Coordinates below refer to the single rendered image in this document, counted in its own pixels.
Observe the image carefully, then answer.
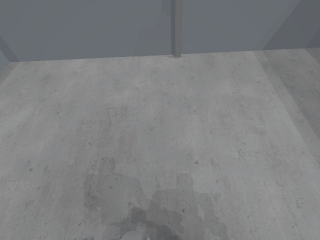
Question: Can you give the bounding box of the robot left thigh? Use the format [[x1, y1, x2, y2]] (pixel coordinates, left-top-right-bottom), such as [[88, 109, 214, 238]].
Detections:
[[120, 230, 151, 240]]

